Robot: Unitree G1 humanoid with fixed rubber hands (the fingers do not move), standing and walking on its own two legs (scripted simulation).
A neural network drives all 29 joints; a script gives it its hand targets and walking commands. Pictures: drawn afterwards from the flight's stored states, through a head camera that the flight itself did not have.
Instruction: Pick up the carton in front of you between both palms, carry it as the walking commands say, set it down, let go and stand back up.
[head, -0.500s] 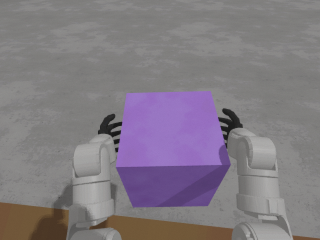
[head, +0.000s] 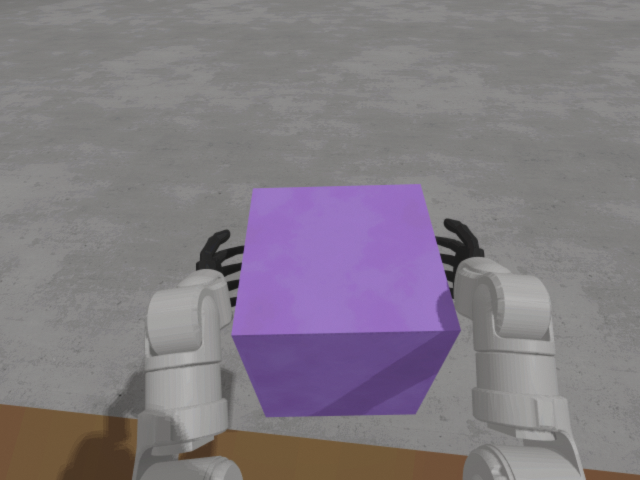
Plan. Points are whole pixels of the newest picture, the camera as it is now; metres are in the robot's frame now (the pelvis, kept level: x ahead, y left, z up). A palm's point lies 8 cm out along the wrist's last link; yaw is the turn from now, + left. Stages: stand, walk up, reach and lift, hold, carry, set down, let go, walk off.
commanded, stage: carry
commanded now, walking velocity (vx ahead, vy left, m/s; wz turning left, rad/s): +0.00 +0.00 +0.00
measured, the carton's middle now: (338, 307) +0.34 +0.00 +0.06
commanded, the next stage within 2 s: none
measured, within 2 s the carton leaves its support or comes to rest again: neither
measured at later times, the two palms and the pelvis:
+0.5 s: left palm (211, 290) +0.32 +0.15 +0.13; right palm (469, 274) +0.33 -0.15 +0.13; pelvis +0.00 +0.00 +0.00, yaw +0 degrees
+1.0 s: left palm (232, 260) +0.37 +0.13 +0.12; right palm (468, 246) +0.38 -0.17 +0.12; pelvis +0.05 -0.02 +0.00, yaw +1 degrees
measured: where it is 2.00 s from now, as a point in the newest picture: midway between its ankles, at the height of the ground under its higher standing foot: (335, 432)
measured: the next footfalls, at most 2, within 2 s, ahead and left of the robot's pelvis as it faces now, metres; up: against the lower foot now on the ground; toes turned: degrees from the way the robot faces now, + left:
left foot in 1.26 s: +0.29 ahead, +0.12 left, +0.00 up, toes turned +5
right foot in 1.84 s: +0.63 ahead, -0.10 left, -0.09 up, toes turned -6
